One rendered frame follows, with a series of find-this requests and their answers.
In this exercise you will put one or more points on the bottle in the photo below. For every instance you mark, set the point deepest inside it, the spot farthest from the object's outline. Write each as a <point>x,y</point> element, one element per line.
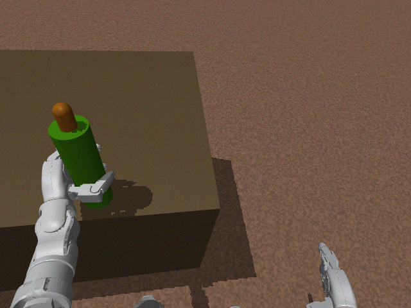
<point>74,141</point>

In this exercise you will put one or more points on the left robot arm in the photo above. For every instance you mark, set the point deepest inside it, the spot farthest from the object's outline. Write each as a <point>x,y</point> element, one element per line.
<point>48,282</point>

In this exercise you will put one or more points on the left robot hand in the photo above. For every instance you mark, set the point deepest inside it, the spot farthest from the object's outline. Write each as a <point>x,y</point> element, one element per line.
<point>57,183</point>

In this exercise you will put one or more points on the right robot hand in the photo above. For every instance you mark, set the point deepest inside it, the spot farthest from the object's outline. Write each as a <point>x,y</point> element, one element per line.
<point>335,282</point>

